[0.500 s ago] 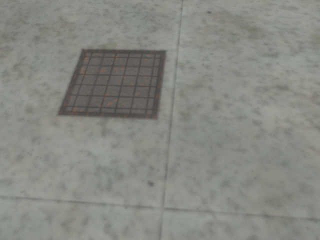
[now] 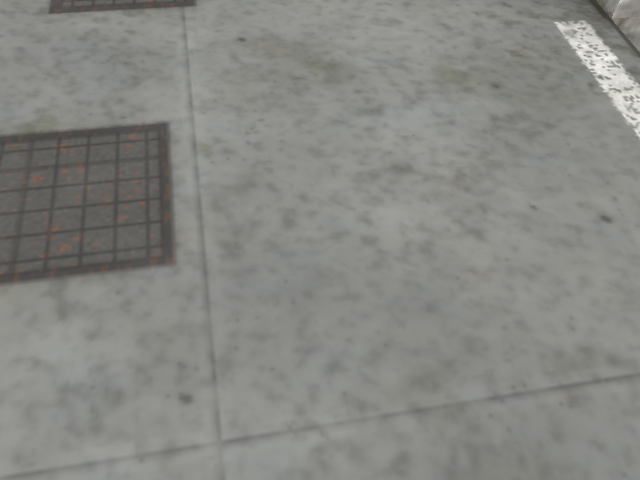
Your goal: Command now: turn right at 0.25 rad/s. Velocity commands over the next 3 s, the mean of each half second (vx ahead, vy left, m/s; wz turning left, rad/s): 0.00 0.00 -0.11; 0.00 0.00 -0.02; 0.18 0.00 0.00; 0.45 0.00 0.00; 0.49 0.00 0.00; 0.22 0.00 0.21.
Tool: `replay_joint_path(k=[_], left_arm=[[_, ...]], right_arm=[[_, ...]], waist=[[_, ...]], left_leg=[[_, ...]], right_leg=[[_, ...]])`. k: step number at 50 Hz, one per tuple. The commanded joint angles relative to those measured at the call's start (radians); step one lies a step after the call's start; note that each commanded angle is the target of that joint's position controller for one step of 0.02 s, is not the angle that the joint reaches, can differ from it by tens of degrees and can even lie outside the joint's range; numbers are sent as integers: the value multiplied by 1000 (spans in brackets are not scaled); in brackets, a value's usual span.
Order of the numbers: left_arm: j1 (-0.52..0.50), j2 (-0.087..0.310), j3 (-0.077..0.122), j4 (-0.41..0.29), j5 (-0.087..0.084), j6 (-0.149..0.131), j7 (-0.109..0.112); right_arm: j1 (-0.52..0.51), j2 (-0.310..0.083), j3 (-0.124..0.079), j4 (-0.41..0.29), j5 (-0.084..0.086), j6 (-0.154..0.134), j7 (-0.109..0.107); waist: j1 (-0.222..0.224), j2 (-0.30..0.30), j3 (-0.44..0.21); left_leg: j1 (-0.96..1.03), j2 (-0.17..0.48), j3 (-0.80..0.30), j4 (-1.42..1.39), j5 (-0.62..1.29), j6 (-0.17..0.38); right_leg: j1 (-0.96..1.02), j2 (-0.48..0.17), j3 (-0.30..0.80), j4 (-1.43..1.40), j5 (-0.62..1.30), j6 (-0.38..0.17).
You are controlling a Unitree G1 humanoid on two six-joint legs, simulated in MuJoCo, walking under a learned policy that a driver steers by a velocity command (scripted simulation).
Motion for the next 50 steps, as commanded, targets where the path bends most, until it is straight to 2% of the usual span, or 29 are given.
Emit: replay_joint_path(k=[1,3,4,5,6,7,8,9,10,11,13,19,24,35,50], left_arm=[[-49,15,-12,-89,5,-19,-7],[-21,32,-7,-73,1,-20,-12],[16,28,-6,-54,2,-22,-15],[33,33,-7,-44,9,-23,-16],[41,72,-4,-53,17,-24,-10],[22,159,10,-64,28,-21,0],[-25,73,-13,-62,37,-29,-10],[-60,25,-27,-70,40,-39,-19],[-48,20,-28,-56,44,-47,-21],[-38,36,-27,-52,42,-54,-22],[-21,37,-31,-37,36,-64,-21],[-14,19,-39,-18,32,-65,-15],[-10,12,-39,9,29,-66,-16],[18,10,-35,102,23,-65,-10],[51,6,-43,235,17,-65,3]], right_arm=[[-40,-177,-41,-58,6,-2,1],[-24,-190,-41,-45,17,4,6],[-31,-183,-36,-41,26,5,7],[0,-164,-27,-25,33,0,9],[40,-140,-16,-12,18,-12,14],[74,-92,1,-25,-20,-28,23],[25,-88,6,-26,-23,-29,16],[-8,-114,3,-22,-20,-26,13],[-25,-118,2,-15,-19,-24,11],[-22,-130,-2,-4,-14,-19,7],[-5,-132,-2,8,-8,-14,4],[27,-128,-1,67,-4,-16,-3],[39,-135,-2,109,-1,-15,-10],[56,-140,-1,197,4,-8,-23],[77,-114,4,299,7,-1,-31]], waist=[[-18,236,-127],[-13,235,-127],[11,222,-121],[21,197,-112],[7,129,-140],[-50,-98,-166],[-30,-142,-154],[-23,-96,-119],[-8,-91,-109],[1,-89,-85],[-5,-78,-55],[-2,-11,-53],[-3,16,-64],[-5,26,-57],[-4,35,-26]], left_leg=[[125,207,-158,-89,401,213],[114,211,-168,-66,394,210],[87,201,-158,-46,382,192],[48,183,-147,-34,338,150],[-28,155,-123,-2,237,76],[-103,54,-18,84,21,-8],[-17,47,-14,33,-98,-50],[20,46,-11,18,-20,-65],[27,40,-3,17,30,-69],[26,38,-2,20,54,-70],[35,48,-13,0,85,-68],[55,54,-11,-21,115,-77],[72,59,-10,-27,139,-82],[87,56,-2,-33,149,-76],[75,40,11,-46,128,-64]], right_leg=[[65,-33,-71,-218,-12,2],[145,-23,-106,-378,76,-13],[217,-15,-123,-521,191,-33],[300,-15,-113,-660,309,-61],[423,-91,-11,-659,450,-95],[456,-239,147,-602,637,-173],[296,-270,166,-615,522,-252],[266,-213,131,-624,383,-233],[259,-173,103,-625,310,-198],[245,-156,91,-630,300,-179],[226,-147,86,-627,330,-165],[240,-126,66,-614,370,-163],[256,-110,47,-605,422,-161],[257,-81,7,-596,443,-148],[247,-60,-26,-599,398,-131]])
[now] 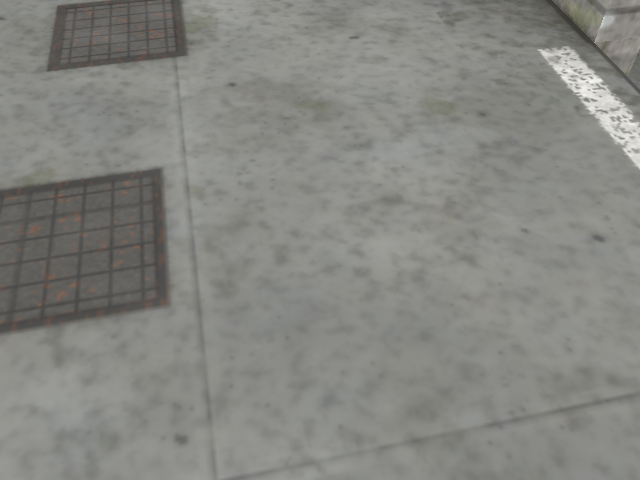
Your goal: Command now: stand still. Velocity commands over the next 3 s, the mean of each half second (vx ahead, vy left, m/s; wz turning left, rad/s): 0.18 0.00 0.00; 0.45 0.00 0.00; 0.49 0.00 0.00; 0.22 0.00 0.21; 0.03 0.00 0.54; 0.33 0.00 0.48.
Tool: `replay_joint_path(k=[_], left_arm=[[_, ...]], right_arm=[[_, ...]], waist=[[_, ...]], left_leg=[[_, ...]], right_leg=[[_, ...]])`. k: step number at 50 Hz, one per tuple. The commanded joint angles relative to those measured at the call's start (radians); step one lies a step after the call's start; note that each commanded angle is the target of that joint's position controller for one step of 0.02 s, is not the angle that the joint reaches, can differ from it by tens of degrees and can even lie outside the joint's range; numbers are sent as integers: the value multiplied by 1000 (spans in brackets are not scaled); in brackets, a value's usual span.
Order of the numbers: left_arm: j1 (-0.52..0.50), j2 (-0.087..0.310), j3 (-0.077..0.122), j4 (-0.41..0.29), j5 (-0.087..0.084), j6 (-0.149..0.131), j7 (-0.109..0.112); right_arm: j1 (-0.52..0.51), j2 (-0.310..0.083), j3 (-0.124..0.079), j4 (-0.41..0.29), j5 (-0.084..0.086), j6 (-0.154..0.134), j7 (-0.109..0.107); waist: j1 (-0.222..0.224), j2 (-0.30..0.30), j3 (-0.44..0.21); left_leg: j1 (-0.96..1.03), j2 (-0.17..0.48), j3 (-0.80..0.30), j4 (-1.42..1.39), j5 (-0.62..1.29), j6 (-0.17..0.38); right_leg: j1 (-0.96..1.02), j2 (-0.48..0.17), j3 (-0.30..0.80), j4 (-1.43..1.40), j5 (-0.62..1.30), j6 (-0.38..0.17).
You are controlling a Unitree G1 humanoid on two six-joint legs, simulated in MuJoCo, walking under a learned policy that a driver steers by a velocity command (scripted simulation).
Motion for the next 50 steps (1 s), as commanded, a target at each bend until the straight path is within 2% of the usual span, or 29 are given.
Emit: replay_joint_path(k=[1,7,9,10,12,13,15,16,18,19,20,21,22,23,25,27,29,32,35,38,40,42,43,44,45,46,47,48,50], left_arm=[[14,110,21,-19,-1,-10,5],[24,104,16,22,-3,-10,7],[45,115,20,41,-11,-4,12],[51,137,28,41,-16,-2,14],[95,180,41,45,-23,-13,11],[117,206,50,51,-26,-24,9],[81,191,50,39,-27,-47,7],[44,179,47,25,-34,-53,5],[-60,164,43,-5,-48,-49,1],[-72,124,32,-16,-37,-51,-1],[-76,53,10,-37,-19,-61,-5],[-78,73,20,-65,-37,-77,-1],[-65,106,27,-56,-55,-91,-6],[-46,107,28,-39,-59,-102,-15],[-67,125,41,-29,-37,-113,-21],[-91,99,42,-29,-27,-112,-37],[-146,62,34,-49,-25,-103,-44],[-287,30,16,-105,-27,-100,-48],[-371,39,9,-137,-34,-102,-58],[-410,61,11,-166,-38,-109,-71],[-355,101,28,-161,-36,-115,-75],[-102,170,69,-88,-39,-110,-63],[84,213,87,-40,-33,-103,-51],[216,303,107,-10,-10,-99,-48],[194,218,80,1,-13,-97,-51],[76,168,63,-11,-21,-103,-52],[-24,132,51,-32,-20,-110,-54],[-83,98,40,-38,-11,-117,-61],[-111,68,30,-25,1,-125,-67]], right_arm=[[24,-113,-20,-14,0,-7,-5],[40,-100,-16,15,1,-6,-7],[60,-84,-14,31,8,-3,-9],[48,-80,-14,24,13,-4,-10],[2,-56,-8,-7,13,-24,-4],[-10,-37,-3,-21,18,-40,5],[-7,-46,-6,-35,34,-72,26],[13,-50,-7,-34,39,-86,36],[173,-51,-19,40,31,-101,45],[267,-72,-31,80,17,-99,47],[384,-159,-51,91,16,-98,44],[410,-214,-54,92,5,-111,59],[310,-148,-33,63,5,-123,60],[253,-104,-22,40,9,-129,60],[212,-86,-13,19,10,-127,66],[267,-47,0,30,1,-113,61],[300,-65,0,32,-2,-102,48],[293,-97,-2,15,-5,-92,32],[331,-114,-9,24,4,-92,26],[332,-119,-20,31,16,-88,24],[304,-141,-31,21,12,-80,23],[270,-148,-36,5,1,-62,24],[256,-133,-26,-17,-7,-60,26],[389,20,15,-33,-8,-78,43],[353,-14,10,-17,17,-113,51],[233,-97,-16,-66,51,-133,54],[160,-114,-20,-87,58,-142,48],[132,-110,-29,-89,47,-138,38],[182,-64,-33,-80,29,-110,31]], waist=[[0,-3,-4],[1,-2,4],[8,-24,-5],[17,-52,28],[46,-148,103],[54,-200,124],[30,-202,154],[6,-181,146],[-82,-111,90],[-105,-20,44],[-128,238,-21],[-112,321,0],[-62,176,86],[-39,125,119],[-27,91,109],[-37,110,68],[-45,96,62],[-64,81,96],[-77,97,125],[-52,96,133],[2,115,67],[134,138,-104],[208,107,-223],[144,-162,-411],[157,-182,-435],[127,-161,-221],[89,-75,-117],[51,-23,-55],[-11,-63,-37]], left_leg=[[7,-8,12,-50,153,11],[2,-14,15,-52,145,14],[-21,-58,65,-3,-82,25],[-73,-79,87,48,-203,36],[-212,-93,99,198,-251,54],[-239,-71,68,292,-216,71],[-301,-17,2,349,-256,119],[-272,-3,-3,271,-264,142],[58,-59,66,-5,-38,151],[205,-32,-11,-37,-1,138],[326,182,-353,-202,-153,205],[308,334,-697,-319,-291,325],[258,339,-660,-321,-331,330],[244,287,-537,-319,-291,293],[260,213,-347,-324,-46,232],[270,158,-214,-312,212,212],[264,145,-152,-314,351,224],[172,121,-92,-354,356,224],[150,136,-68,-383,340,233],[234,178,-54,-350,425,225],[295,195,-38,-249,701,205],[271,158,1,47,990,171],[61,124,5,304,804,146],[-341,-72,11,737,147,75],[-459,-117,-138,906,-292,93],[-557,-52,-127,954,-243,116],[-531,6,-100,912,-142,128],[-481,45,-80,846,-76,124],[-356,87,-82,761,-24,116]], right_leg=[[-35,-50,41,-90,229,-13],[-40,-46,33,-93,213,-9],[-46,-33,35,-114,-105,-32],[-81,-53,74,-142,-320,-59],[-109,-180,265,-256,-571,-138],[-129,-263,389,-310,-603,-190],[-120,-329,466,-333,-515,-227],[-112,-319,425,-312,-446,-208],[-238,-198,225,-198,-276,-130],[-313,-118,116,-23,-159,-87],[-445,-5,-45,329,-140,-11],[-584,35,1,538,-284,-8],[-653,-41,61,659,-222,-27],[-678,-81,61,680,-107,-45],[-673,-129,27,613,40,-51],[-622,-135,-18,557,108,-34],[-623,-128,-49,481,150,-6],[-553,-99,-82,262,254,18],[-480,-73,-102,131,323,11],[-466,-70,-80,57,316,-28],[-361,-37,-93,43,268,-62],[-42,21,-127,45,245,-112],[271,-86,-6,77,219,-162],[656,-377,505,4,-17,-348],[619,-425,759,-193,-135,-361],[444,-383,604,-226,-139,-297],[262,-348,452,-257,-42,-262],[113,-306,335,-284,74,-237],[-40,-244,203,-335,148,-213]])
Over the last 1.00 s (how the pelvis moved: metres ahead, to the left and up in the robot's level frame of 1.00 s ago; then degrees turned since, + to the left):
0.01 -0.04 0.00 -1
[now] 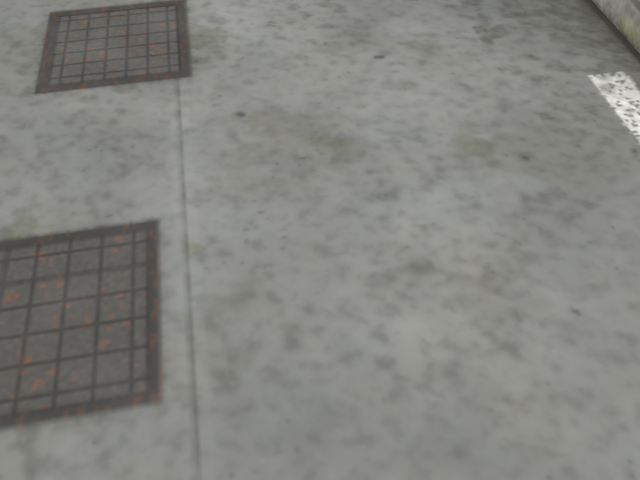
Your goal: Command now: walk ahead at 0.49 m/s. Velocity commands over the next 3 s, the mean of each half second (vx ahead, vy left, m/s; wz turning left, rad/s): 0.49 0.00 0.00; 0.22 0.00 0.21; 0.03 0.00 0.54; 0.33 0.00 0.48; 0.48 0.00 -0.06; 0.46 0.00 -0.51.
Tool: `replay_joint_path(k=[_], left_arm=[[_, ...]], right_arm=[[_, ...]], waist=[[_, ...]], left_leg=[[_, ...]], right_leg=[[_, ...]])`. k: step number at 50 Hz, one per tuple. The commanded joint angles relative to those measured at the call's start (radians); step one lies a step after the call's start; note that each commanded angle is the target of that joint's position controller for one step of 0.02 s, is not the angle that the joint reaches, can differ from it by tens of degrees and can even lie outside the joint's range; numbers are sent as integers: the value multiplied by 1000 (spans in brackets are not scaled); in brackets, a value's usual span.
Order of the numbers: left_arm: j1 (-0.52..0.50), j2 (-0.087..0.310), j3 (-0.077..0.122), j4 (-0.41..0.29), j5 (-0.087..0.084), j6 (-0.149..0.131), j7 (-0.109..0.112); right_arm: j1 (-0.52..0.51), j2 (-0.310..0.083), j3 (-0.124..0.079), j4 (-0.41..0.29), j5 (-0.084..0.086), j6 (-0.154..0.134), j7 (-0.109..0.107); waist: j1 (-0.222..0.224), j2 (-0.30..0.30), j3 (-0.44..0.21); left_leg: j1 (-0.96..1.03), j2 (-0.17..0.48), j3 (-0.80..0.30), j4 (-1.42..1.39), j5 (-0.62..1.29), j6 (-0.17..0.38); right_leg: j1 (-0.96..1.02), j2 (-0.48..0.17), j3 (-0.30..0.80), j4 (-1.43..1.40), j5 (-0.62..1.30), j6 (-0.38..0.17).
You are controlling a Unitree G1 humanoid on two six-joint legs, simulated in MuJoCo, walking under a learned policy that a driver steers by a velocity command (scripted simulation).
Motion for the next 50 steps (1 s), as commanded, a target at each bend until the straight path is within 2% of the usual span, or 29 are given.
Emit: replay_joint_path(k=[1,3,6,9,13,16,17,18,19,20,21,22,23,24,26,29,31,34,38,40,41,42,43,44,45,46,47,48,50], left_arm=[[-4,65,6,-24,7,-23,-5],[34,99,10,0,6,-27,6],[95,134,16,18,5,-23,30],[157,154,17,31,-5,-15,40],[247,166,22,69,-18,2,44],[253,181,31,77,-18,22,48],[235,189,33,72,-16,28,48],[213,183,30,65,-12,35,47],[218,149,16,51,-1,38,47],[332,36,-19,35,5,23,38],[327,35,-25,49,-4,-2,34],[242,141,2,26,-34,-21,28],[168,154,5,5,-46,-30,29],[130,145,8,1,-33,-29,35],[155,110,13,12,-16,-3,41],[164,75,12,12,-2,24,50],[108,65,10,-12,9,26,52],[-14,47,0,-43,12,22,46],[-91,91,9,-76,7,24,48],[-68,126,21,-76,12,19,48],[-21,140,29,-61,15,13,48],[33,174,42,-44,24,7,54],[108,231,53,-42,40,8,66],[115,266,59,-47,35,27,72],[109,184,39,-69,21,39,69],[47,149,29,-88,15,44,71],[-17,137,24,-101,13,50,74],[-61,127,21,-110,12,57,76],[-97,136,23,-105,30,67,82]], right_arm=[[79,-47,-23,-42,-7,10,-11],[21,-56,-27,-75,-16,21,-15],[-122,-69,-29,-130,-27,17,-12],[-248,-45,-17,-162,-22,7,3],[-361,-55,-10,-207,-10,3,25],[-357,-90,-18,-227,-9,-4,41],[-308,-111,-27,-218,-8,-6,43],[-188,-143,-47,-185,-10,-7,41],[-4,-202,-73,-133,-14,-6,33],[132,-306,-99,-103,-35,0,30],[155,-246,-81,-96,-26,3,34],[79,-187,-58,-106,-22,0,34],[-14,-155,-48,-132,-25,-1,32],[-82,-127,-39,-141,-32,-3,35],[-127,-92,-29,-140,-42,-10,41],[-105,-118,-32,-113,-45,-16,35],[-97,-127,-32,-99,-46,-8,21],[-53,-142,-31,-75,-39,8,7],[-29,-178,-45,-56,-21,36,-3],[-46,-173,-51,-62,-12,50,-12],[-71,-169,-52,-71,-6,56,-17],[-65,-150,-48,-82,-10,58,-19],[-71,-104,-33,-118,-28,56,-19],[83,-15,-12,-104,-28,57,-20],[100,-105,-32,-88,-15,66,-20],[33,-156,-52,-106,-1,81,-24],[-1,-153,-57,-116,0,102,-35],[-19,-156,-65,-124,-7,124,-44],[-14,-125,-66,-144,-11,150,-48]], waist=[[-30,-94,-43],[-32,-91,-3],[1,-70,24],[45,-65,27],[80,-62,43],[49,-78,22],[15,-93,-10],[-53,-92,-83],[-122,-61,-214],[-100,152,-380],[-109,231,-444],[-101,166,-311],[-76,104,-204],[-47,41,-125],[8,56,-85],[42,31,-54],[41,31,-50],[-4,43,-67],[-21,60,-64],[2,66,-76],[33,60,-91],[49,22,-129],[59,-85,-238],[3,-326,-342],[27,-234,-390],[21,-175,-297],[4,-130,-240],[-1,-134,-184],[-21,-180,-129]], left_leg=[[-123,96,-32,-27,66,-4],[-171,109,-18,-107,120,-27],[-265,113,-7,-317,300,-52],[-214,67,38,-538,447,-54],[-239,42,33,-660,431,-41],[-209,23,33,-705,316,-2],[-128,-1,53,-716,279,14],[36,-35,84,-734,274,39],[310,4,43,-706,290,81],[730,263,-376,-732,158,231],[804,341,-686,-902,52,279],[699,313,-582,-922,9,228],[554,279,-440,-940,76,199],[410,239,-331,-977,171,185],[264,181,-214,-1039,259,164],[199,162,-83,-1037,695,185],[194,136,-4,-1022,838,173],[187,86,47,-1000,832,136],[276,123,-41,-924,760,137],[316,135,-104,-855,688,120],[311,118,-118,-799,640,100],[274,60,-105,-708,579,64],[143,-24,-54,-511,333,19],[-125,-161,23,-222,-335,-45],[-159,-120,-51,-76,-406,-63],[-214,-84,-41,-13,-334,-75],[-232,-46,-26,-11,-259,-90],[-224,-23,-24,-18,-202,-105],[-131,-19,15,-50,-125,-116]], right_leg=[[62,-261,280,-310,20,-169],[24,-256,236,-346,50,-185],[71,-245,196,-359,94,-175],[101,-218,137,-354,119,-141],[253,-273,147,-304,117,-132],[364,-322,163,-222,221,-106],[375,-318,153,-158,353,-93],[356,-278,118,-11,508,-72],[240,-221,75,224,476,-41],[-164,-72,11,631,126,34],[-339,4,135,815,-422,42],[-434,-61,189,900,-395,17],[-442,-117,160,881,-306,3],[-408,-157,141,814,-226,6],[-293,-202,146,718,-143,14],[-264,-186,117,628,-104,56],[-268,-175,101,480,-11,78],[-173,-125,68,243,165,82],[-176,-88,103,126,148,78],[-151,-86,126,68,111,60],[-84,-80,117,6,156,47],[42,-106,123,-48,334,24],[265,-259,245,0,680,-31],[515,-496,466,37,901,-212],[460,-502,511,-8,695,-237],[374,-452,431,-45,490,-202],[289,-403,368,-84,299,-168],[194,-383,326,-126,154,-157],[32,-338,226,-192,41,-154]])
Over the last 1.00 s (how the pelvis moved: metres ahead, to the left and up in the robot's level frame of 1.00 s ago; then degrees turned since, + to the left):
0.33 0.01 0.00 1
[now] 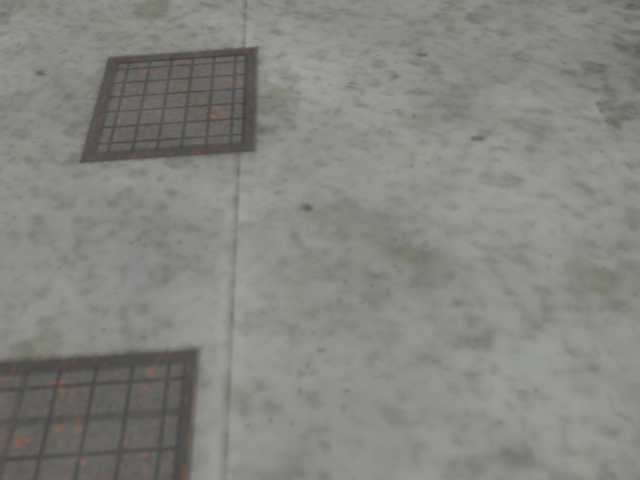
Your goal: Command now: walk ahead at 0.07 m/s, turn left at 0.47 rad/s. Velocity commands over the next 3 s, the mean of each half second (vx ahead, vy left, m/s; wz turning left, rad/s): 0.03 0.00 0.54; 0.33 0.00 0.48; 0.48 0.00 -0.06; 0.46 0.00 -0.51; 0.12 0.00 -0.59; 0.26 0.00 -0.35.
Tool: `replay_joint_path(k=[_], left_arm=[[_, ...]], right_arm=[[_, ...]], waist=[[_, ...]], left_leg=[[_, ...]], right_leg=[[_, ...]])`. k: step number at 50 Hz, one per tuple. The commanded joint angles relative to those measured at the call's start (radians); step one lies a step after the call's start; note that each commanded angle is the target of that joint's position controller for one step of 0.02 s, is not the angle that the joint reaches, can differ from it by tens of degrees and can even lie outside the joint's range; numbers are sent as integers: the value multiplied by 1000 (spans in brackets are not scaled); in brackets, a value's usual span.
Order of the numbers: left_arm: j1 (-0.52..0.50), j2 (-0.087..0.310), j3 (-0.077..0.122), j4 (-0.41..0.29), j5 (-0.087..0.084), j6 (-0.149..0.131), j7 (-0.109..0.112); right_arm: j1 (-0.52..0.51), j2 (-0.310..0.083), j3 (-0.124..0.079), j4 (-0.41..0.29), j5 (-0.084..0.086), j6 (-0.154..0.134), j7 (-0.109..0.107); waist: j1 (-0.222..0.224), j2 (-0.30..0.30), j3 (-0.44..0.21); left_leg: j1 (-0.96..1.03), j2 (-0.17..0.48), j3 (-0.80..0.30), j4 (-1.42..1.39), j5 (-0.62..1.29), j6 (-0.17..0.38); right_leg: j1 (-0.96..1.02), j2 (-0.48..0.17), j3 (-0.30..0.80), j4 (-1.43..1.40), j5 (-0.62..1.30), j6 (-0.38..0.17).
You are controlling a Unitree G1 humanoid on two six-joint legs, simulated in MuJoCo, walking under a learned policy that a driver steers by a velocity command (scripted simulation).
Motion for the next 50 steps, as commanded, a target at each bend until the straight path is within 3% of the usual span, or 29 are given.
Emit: replay_joint_path(k=[1,5,8,10,12,13,14,15,16,17,18,19,21,23,25,27,31,34,36,37,38,39,40,41,42,45,48,50], left_arm=[[-13,143,32,-39,11,8,15],[-24,174,44,-31,2,12,31],[-24,202,53,-28,-6,23,29],[-24,214,58,-25,-19,31,25],[-24,205,59,-19,-38,42,19],[19,170,55,1,-43,49,13],[39,106,42,-10,-16,54,0],[-58,117,49,-70,0,46,8],[-107,147,59,-82,-5,45,12],[-73,157,66,-72,-18,45,15],[-33,164,73,-40,-14,46,23],[-18,171,77,-30,-6,46,28],[-9,156,78,-31,-11,38,23],[-19,141,73,-38,-19,32,22],[-44,131,67,-48,-23,23,11],[-84,134,64,-62,-28,9,-5],[-90,141,60,-72,-35,-32,-33],[-34,153,63,-62,-48,-60,-44],[61,157,70,-33,-49,-73,-42],[160,191,81,-8,-42,-75,-35],[287,236,88,14,-24,-70,-26],[291,316,100,26,4,-71,-37],[222,246,86,-2,-8,-77,-38],[183,179,67,-14,-23,-77,-35],[171,156,57,-21,-23,-75,-35],[204,155,49,-4,-14,-76,-31],[228,174,48,7,-25,-72,-30],[259,190,48,13,-33,-66,-31]], right_arm=[[91,-59,-26,-59,-1,31,-12],[41,-39,-18,-105,-6,28,1],[18,-56,-20,-128,-6,29,19],[26,-68,-27,-135,-7,33,32],[87,-74,-37,-117,-11,38,42],[117,-101,-50,-110,-18,39,39],[129,-203,-74,-128,-21,39,21],[99,-278,-77,-166,-50,22,23],[68,-236,-69,-172,-64,-6,27],[15,-215,-65,-178,-51,-26,24],[-37,-184,-58,-192,-31,-32,20],[-61,-157,-48,-199,-16,-33,17],[-34,-130,-36,-200,-18,-31,9],[-5,-132,-36,-198,-15,-30,3],[33,-135,-40,-190,-2,-28,-3],[35,-155,-44,-192,-2,-29,-6],[29,-176,-49,-200,-5,-35,3],[7,-166,-44,-212,-2,-33,11],[-29,-136,-32,-228,0,-29,11],[-48,-91,-19,-242,-2,-32,12],[-27,6,6,-245,-8,-36,17],[-39,-41,-4,-309,16,-52,18],[-42,-117,-18,-294,14,-62,19],[-27,-133,-25,-271,6,-64,24],[-6,-115,-24,-249,0,-65,27],[-60,-67,-10,-269,-7,-86,42],[-124,-29,9,-303,-13,-93,51],[-190,-2,24,-328,-8,-97,60]], waist=[[-5,-191,-116],[8,-166,-146],[12,-169,-157],[1,-170,-152],[-36,-148,-150],[-40,-75,-122],[-8,206,-81],[-19,278,-55],[-24,169,-69],[15,146,-66],[35,98,-81],[40,96,-88],[42,91,-124],[30,91,-129],[7,100,-129],[-13,139,-89],[-26,132,-74],[3,127,-74],[64,94,-74],[105,44,-106],[120,-134,-177],[87,-281,-83],[74,-216,3],[65,-200,38],[55,-179,28],[70,-146,39],[83,-139,30],[109,-144,37]], left_leg=[[-40,58,8,25,78,-23],[21,87,29,-160,145,-11],[93,83,58,-275,169,13],[140,76,77,-371,186,40],[255,40,109,-548,282,89],[321,47,44,-663,346,133],[403,278,-291,-784,577,231],[313,414,-523,-837,628,394],[288,366,-456,-850,559,382],[290,310,-370,-842,522,318],[302,269,-323,-823,485,262],[301,253,-297,-812,527,243],[317,230,-277,-797,614,249],[369,223,-285,-785,634,254],[402,206,-326,-830,314,253],[379,206,-386,-881,96,261],[319,195,-434,-877,49,277],[249,170,-479,-855,17,269],[148,110,-462,-783,-12,225],[11,61,-409,-654,-50,180],[-127,-53,-221,-310,-91,112],[-373,-75,-159,-179,-95,108],[-432,11,-169,-70,-15,96],[-447,23,-163,-37,73,86],[-424,35,-148,-26,129,79],[-382,59,-105,-63,300,57],[-313,90,-17,-220,413,32],[-225,87,26,-358,470,28]], right_leg=[[111,-251,186,-227,0,-198],[142,-278,108,-232,53,-212],[165,-300,74,-225,47,-198],[185,-311,60,-199,18,-174],[153,-285,13,-116,-54,-108],[82,-234,-37,6,-144,-38],[-144,-104,-149,308,-381,71],[-296,22,-17,507,-574,104],[-295,10,88,624,-520,85],[-302,-1,115,644,-414,67],[-295,-11,128,645,-346,64],[-287,-9,128,654,-299,69],[-248,10,130,673,-246,79],[-260,18,139,607,-223,88],[-263,16,142,453,-182,93],[-235,23,143,322,-170,98],[-107,41,136,157,-218,83],[42,54,125,50,-209,55],[229,40,106,-97,-109,27],[408,-54,174,-111,-121,-4],[564,-255,382,-154,-278,-61],[525,-402,728,-265,-544,-189],[471,-389,698,-284,-639,-208],[454,-326,596,-289,-587,-172],[439,-280,510,-291,-507,-143],[377,-223,330,-324,-217,-136],[339,-188,207,-333,-30,-141],[301,-173,152,-330,26,-133]])
Over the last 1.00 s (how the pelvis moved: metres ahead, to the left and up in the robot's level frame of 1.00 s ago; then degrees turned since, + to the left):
0.47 0.04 0.00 8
